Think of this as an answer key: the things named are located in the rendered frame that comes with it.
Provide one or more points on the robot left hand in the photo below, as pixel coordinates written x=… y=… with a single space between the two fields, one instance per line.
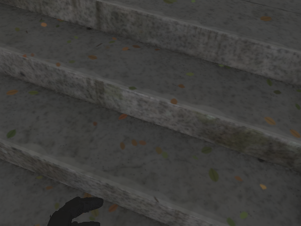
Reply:
x=73 y=209

